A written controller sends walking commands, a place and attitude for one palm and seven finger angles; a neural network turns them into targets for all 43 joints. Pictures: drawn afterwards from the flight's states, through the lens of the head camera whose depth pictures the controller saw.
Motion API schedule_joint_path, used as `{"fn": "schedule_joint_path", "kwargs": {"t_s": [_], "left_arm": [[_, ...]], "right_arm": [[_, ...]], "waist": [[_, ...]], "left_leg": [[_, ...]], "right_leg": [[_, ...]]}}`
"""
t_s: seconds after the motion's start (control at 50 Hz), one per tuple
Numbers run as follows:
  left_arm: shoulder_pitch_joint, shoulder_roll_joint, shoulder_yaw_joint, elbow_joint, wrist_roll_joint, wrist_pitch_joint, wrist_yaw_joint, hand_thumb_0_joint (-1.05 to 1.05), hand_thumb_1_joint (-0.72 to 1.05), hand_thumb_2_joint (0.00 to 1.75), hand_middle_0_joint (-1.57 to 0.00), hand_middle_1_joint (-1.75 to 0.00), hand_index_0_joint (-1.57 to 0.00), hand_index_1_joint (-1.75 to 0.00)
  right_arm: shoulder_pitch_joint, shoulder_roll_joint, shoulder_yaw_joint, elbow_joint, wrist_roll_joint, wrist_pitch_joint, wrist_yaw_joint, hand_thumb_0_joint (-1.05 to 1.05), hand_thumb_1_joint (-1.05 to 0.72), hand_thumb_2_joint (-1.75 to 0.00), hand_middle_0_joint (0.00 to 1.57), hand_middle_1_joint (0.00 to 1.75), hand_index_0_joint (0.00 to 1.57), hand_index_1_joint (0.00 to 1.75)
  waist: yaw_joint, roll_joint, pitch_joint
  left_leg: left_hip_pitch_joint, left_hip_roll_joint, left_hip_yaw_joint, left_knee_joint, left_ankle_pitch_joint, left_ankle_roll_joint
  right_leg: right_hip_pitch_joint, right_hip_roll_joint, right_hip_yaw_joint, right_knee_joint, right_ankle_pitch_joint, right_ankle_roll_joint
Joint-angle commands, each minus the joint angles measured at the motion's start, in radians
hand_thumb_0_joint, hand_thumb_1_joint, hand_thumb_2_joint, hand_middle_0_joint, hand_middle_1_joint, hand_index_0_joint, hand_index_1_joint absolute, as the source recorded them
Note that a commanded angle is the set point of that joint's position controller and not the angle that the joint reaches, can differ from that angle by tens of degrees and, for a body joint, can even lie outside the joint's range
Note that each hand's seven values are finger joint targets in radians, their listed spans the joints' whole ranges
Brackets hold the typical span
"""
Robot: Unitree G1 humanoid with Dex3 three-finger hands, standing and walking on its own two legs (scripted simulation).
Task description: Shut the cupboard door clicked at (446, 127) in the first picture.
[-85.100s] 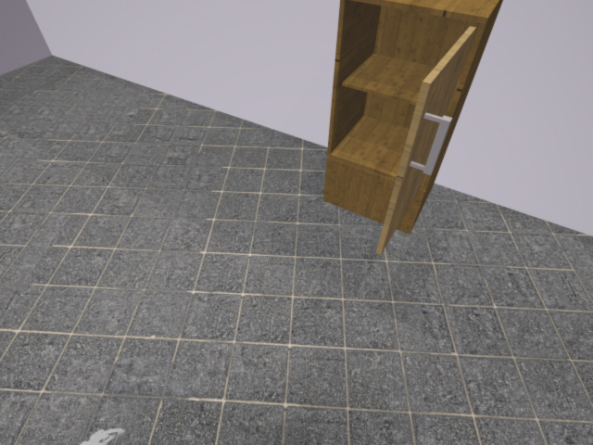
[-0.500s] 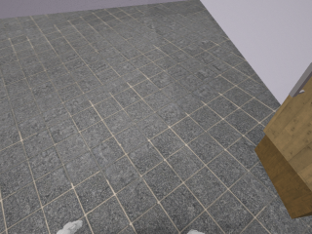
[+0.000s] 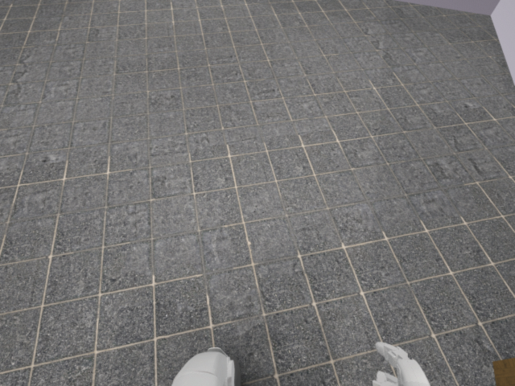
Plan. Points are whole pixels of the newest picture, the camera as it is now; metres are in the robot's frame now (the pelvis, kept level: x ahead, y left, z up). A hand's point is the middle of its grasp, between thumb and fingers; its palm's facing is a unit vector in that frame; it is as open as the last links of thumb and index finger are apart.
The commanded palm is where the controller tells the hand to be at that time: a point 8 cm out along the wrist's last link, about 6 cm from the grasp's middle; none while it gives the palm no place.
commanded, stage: turn to face it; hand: left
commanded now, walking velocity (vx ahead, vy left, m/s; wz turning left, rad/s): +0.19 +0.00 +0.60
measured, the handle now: out of the picture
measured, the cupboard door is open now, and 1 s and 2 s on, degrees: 8 8 8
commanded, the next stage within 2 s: none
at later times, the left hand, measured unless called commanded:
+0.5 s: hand (171, 320) +0.23 +0.18 -0.15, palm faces -0.05 -0.98 -0.18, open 7.4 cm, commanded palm none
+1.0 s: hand (170, 268) +0.33 +0.21 -0.17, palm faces -0.26 -0.94 -0.22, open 7.4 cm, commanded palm none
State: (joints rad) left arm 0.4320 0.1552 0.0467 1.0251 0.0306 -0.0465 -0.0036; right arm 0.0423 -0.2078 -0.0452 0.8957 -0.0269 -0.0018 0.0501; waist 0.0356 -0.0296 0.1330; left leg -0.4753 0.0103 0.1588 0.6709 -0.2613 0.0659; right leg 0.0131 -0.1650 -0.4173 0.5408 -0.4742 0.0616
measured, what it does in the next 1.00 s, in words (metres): walks ahead, turning right: left foot, then right foot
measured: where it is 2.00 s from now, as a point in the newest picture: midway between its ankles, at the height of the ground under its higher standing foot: (247, 370)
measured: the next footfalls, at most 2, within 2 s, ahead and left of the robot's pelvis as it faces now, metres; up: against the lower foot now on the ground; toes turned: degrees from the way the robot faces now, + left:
left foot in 0.02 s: +0.14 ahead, +0.08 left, +0.00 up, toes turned +7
right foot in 0.54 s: +0.18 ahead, -0.11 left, +0.00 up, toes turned -11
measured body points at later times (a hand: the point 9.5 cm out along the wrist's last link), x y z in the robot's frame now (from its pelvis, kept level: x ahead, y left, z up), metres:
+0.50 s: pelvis +0.14 +0.01 +0.01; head +0.18 +0.01 +0.46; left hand +0.23 +0.23 -0.14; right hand +0.15 -0.22 -0.14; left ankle +0.10 +0.08 -0.72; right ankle +0.15 -0.11 -0.70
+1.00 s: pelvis +0.21 +0.03 +0.00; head +0.25 +0.03 +0.45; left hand +0.34 +0.26 -0.15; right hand +0.25 -0.25 -0.12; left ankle +0.29 +0.14 -0.73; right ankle +0.14 -0.09 -0.71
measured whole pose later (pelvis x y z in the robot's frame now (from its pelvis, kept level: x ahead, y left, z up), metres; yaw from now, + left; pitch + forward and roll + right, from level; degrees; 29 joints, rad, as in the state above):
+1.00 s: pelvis +0.21 +0.03 +0.00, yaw -21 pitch +0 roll +0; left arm 0.25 0.23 0.09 0.92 0.02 0.06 0.00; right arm 0.11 -0.20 -0.04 0.88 -0.01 0.00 -0.03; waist 0.03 -0.03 0.06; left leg -0.34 0.04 0.03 0.60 -0.23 -0.02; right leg -0.31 0.05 0.13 0.74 -0.48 0.02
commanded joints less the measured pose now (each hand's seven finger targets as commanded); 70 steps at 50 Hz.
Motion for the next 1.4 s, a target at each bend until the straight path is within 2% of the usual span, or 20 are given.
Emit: {"fn": "schedule_joint_path", "kwargs": {"t_s": [0.0, 0.04, 0.14, 0.48, 0.5, 0.52, 0.54, 0.56, 0.6, 0.7, 0.9, 0.94, 0.96, 1.08, 1.22, 1.28, 1.3, 1.32, 1.34, 1.38], "left_arm": [[-0.117, 0.163, 0.045, -0.182, -0.025, -0.011, -0.006, 0.00, 0.90, 0.90, -0.20, -0.30, -0.20, -0.30], [-0.189, 0.164, 0.050, -0.240, -0.017, -0.002, 0.008, 0.00, 0.90, 0.90, -0.20, -0.30, -0.20, -0.30], [-0.010, 0.077, 0.028, -0.088, 0.001, 0.049, 0.012, 0.00, 0.90, 0.90, -0.20, -0.30, -0.20, -0.30], [-0.184, 0.099, 0.037, -0.156, -0.005, 0.076, -0.004, 0.00, 0.90, 0.90, -0.20, -0.30, -0.20, -0.30], [-0.114, 0.120, 0.043, -0.142, -0.004, 0.065, -0.004, 0.00, 0.90, 0.90, -0.20, -0.30, -0.20, -0.30], [-0.030, 0.190, 0.060, -0.119, 0.004, 0.052, 0.004, 0.00, 0.90, 0.90, -0.20, -0.30, -0.20, -0.30], [0.028, 0.267, 0.075, -0.094, 0.000, 0.043, 0.016, 0.00, 0.90, 0.90, -0.20, -0.30, -0.20, -0.30], [0.020, 0.264, 0.072, -0.096, -0.013, 0.046, 0.028, 0.00, 0.90, 0.90, -0.20, -0.30, -0.20, -0.30], [-0.091, 0.213, 0.073, -0.131, -0.011, 0.057, 0.041, 0.00, 0.90, 0.90, -0.20, -0.30, -0.20, -0.30], [-0.165, 0.209, 0.068, -0.162, -0.008, 0.048, 0.034, 0.00, 0.90, 0.90, -0.20, -0.30, -0.20, -0.30], [-0.219, 0.236, 0.087, -0.190, -0.009, 0.075, 0.016, 0.00, 0.90, 0.90, -0.20, -0.30, -0.20, -0.30], [-0.171, 0.142, 0.064, -0.220, -0.028, 0.081, 0.007, 0.00, 0.90, 0.90, -0.20, -0.30, -0.20, -0.30], [-0.209, 0.176, 0.065, -0.231, -0.019, 0.083, 0.008, 0.00, 0.90, 0.90, -0.20, -0.30, -0.20, -0.30], [-0.200, 0.172, 0.070, -0.222, -0.010, 0.110, -0.033, 0.00, 0.90, 0.90, -0.20, -0.30, -0.20, -0.30], [-0.271, 0.151, 0.053, -0.256, -0.010, 0.103, -0.042, 0.00, 0.90, 0.90, -0.20, -0.30, -0.20, -0.30], [-0.203, 0.174, 0.056, -0.236, -0.009, 0.089, -0.038, 0.00, 0.90, 0.90, -0.20, -0.30, -0.20, -0.30], [-0.140, 0.218, 0.067, -0.217, -0.005, 0.080, -0.034, 0.00, 0.90, 0.90, -0.20, -0.30, -0.20, -0.30], [-0.101, 0.332, 0.086, -0.206, 0.006, 0.064, -0.021, 0.00, 0.90, 0.90, -0.20, -0.30, -0.20, -0.30], [-0.067, 0.378, 0.092, -0.193, -0.006, 0.068, -0.005, 0.00, 0.90, 0.90, -0.20, -0.30, -0.20, -0.30], [-0.148, 0.319, 0.089, -0.211, -0.008, 0.073, 0.012, 0.00, 0.90, 0.90, -0.20, -0.30, -0.20, -0.30]], "right_arm": [[0.440, -0.341, -0.086, 0.021, -0.009, -0.028, -0.035, 0.00, -0.90, -0.90, 0.20, 0.30, 0.20, 0.30], [0.358, -0.317, -0.067, 0.002, 0.004, -0.021, -0.054, 0.00, -0.90, -0.90, 0.20, 0.30, 0.20, 0.30], [0.171, -0.122, 0.003, -0.023, 0.005, -0.057, -0.081, 0.00, -0.90, -0.90, 0.20, 0.30, 0.20, 0.30], [0.261, -0.136, -0.024, 0.066, 0.002, -0.010, -0.100, 0.00, -0.90, -0.90, 0.20, 0.30, 0.20, 0.30], [0.246, -0.139, -0.027, 0.056, 0.010, -0.010, -0.097, 0.00, -0.90, -0.90, 0.20, 0.30, 0.20, 0.30], [0.235, -0.119, -0.031, 0.036, 0.024, -0.012, -0.092, 0.00, -0.90, -0.90, 0.20, 0.30, 0.20, 0.30], [0.177, -0.069, -0.021, -0.005, 0.026, -0.012, -0.087, 0.00, -0.90, -0.90, 0.20, 0.30, 0.20, 0.30], [0.173, -0.082, -0.015, -0.009, 0.023, 0.003, -0.096, 0.00, -0.90, -0.90, 0.20, 0.30, 0.20, 0.30], [0.125, -0.063, -0.017, -0.014, 0.018, 0.010, -0.090, 0.00, -0.90, -0.90, 0.20, 0.30, 0.20, 0.30], [0.143, -0.047, -0.019, -0.012, 0.014, 0.025, -0.076, 0.00, -0.90, -0.90, 0.20, 0.30, 0.20, 0.30], [0.187, -0.099, -0.026, -0.040, 0.025, -0.004, -0.086, 0.00, -0.90, -0.90, 0.20, 0.30, 0.20, 0.30], [0.259, -0.263, -0.052, -0.043, 0.003, -0.021, -0.092, 0.00, -0.90, -0.90, 0.20, 0.30, 0.20, 0.30], [0.281, -0.269, -0.050, -0.047, -0.004, -0.011, -0.097, 0.00, -0.90, -0.90, 0.20, 0.30, 0.20, 0.30], [0.113, -0.191, -0.020, -0.100, -0.006, -0.005, -0.098, 0.00, -0.90, -0.90, 0.20, 0.30, 0.20, 0.30], [0.187, -0.233, -0.046, -0.065, -0.006, 0.004, -0.081, 0.00, -0.90, -0.90, 0.20, 0.30, 0.20, 0.30], [0.166, -0.242, -0.055, -0.064, 0.002, 0.010, -0.074, 0.00, -0.90, -0.90, 0.20, 0.30, 0.20, 0.30], [0.157, -0.220, -0.054, -0.073, 0.009, 0.010, -0.070, 0.00, -0.90, -0.90, 0.20, 0.30, 0.20, 0.30], [0.143, -0.133, -0.035, -0.107, 0.016, 0.012, -0.066, 0.00, -0.90, -0.90, 0.20, 0.30, 0.20, 0.30], [0.089, -0.139, -0.027, -0.137, 0.011, 0.020, -0.073, 0.00, -0.90, -0.90, 0.20, 0.30, 0.20, 0.30], [0.090, -0.135, -0.029, -0.118, 0.016, 0.028, -0.078, 0.00, -0.90, -0.90, 0.20, 0.30, 0.20, 0.30]], "waist": [[-0.227, 0.310, -0.360], [-0.155, 0.047, -0.233], [-0.007, 0.105, -0.172], [-0.033, 0.138, -0.154], [0.006, 0.090, -0.204], [0.033, -0.066, -0.275], [0.057, -0.242, -0.252], [0.045, -0.160, -0.240], [0.017, -0.122, -0.179], [-0.029, -0.065, -0.190], [-0.068, -0.121, -0.192], [-0.075, 0.320, -0.252], [-0.092, 0.243, -0.226], [-0.017, 0.234, -0.132], [-0.060, 0.251, -0.171], [-0.019, 0.208, -0.205], [0.015, 0.108, -0.236], [0.043, -0.236, -0.221], [0.070, -0.294, -0.204], [0.020, -0.180, -0.161]], "left_leg": [[0.711, 0.392, -0.713, -0.263, 0.428, 0.235], [0.493, 0.435, -0.682, -0.335, 0.246, 0.247], [0.238, 0.209, -0.298, -0.378, 0.457, 0.057], [0.420, 0.304, -0.095, -0.149, 0.665, 0.053], [0.396, 0.260, -0.059, -0.027, 0.636, 0.011], [0.230, 0.161, 0.013, 0.175, 0.415, -0.054], [-0.055, -0.004, 0.036, 0.422, -0.337, -0.118], [-0.103, 0.025, -0.133, 0.520, -0.388, -0.116], [-0.178, 0.061, -0.181, 0.548, -0.269, -0.121], [-0.067, 0.050, -0.160, 0.385, -0.136, -0.148], [0.307, 0.007, -0.136, -0.210, 0.081, -0.140], [0.513, 0.422, -0.526, -0.341, 0.406, 0.025], [0.411, 0.500, -0.564, -0.346, 0.434, 0.118], [0.293, 0.320, -0.214, -0.345, 0.328, 0.066], [0.327, 0.353, -0.127, -0.295, 0.303, 0.059], [0.273, 0.324, -0.063, -0.149, 0.282, -0.005], [0.191, 0.274, -0.022, -0.026, 0.172, -0.057], [-0.048, 0.127, 0.049, 0.198, -0.241, -0.129], [-0.144, 0.066, -0.054, 0.400, -0.409, -0.139], [-0.191, 0.107, -0.163, 0.514, -0.278, -0.131]], "right_leg": [[-0.643, 0.068, 0.196, 0.828, -0.141, 0.004], [-0.687, 0.013, 0.371, 0.868, -0.081, -0.016], [-0.511, 0.031, 0.419, 0.666, 0.189, -0.009], [-0.326, 0.147, 0.344, 0.063, 0.227, -0.064], [-0.210, 0.139, 0.364, -0.065, 0.385, -0.075], [-0.019, 0.000, 0.574, -0.097, 0.782, -0.148], [0.115, -0.223, 0.818, -0.109, 1.281, -0.299], [0.083, -0.257, 0.819, -0.119, 1.216, -0.364], [0.029, -0.151, 0.755, -0.137, 0.997, -0.323], [-0.098, -0.056, 0.649, -0.160, 0.853, -0.259], [-0.299, 0.045, 0.718, -0.011, 0.629, -0.160], [-0.556, 0.244, 0.503, 0.326, -0.114, -0.047], [-0.533, 0.204, 0.492, 0.531, -0.206, -0.040], [-0.527, 0.130, 0.409, 0.585, -0.010, -0.005], [-0.398, 0.149, 0.326, 0.254, 0.028, -0.021], [-0.221, 0.168, 0.304, 0.002, 0.215, -0.045], [-0.094, 0.116, 0.374, -0.124, 0.323, -0.069], [0.031, -0.130, 0.710, -0.236, 0.574, -0.157], [-0.022, -0.244, 0.848, -0.210, 0.817, -0.264], [-0.092, -0.183, 0.783, -0.220, 0.610, -0.288]]}}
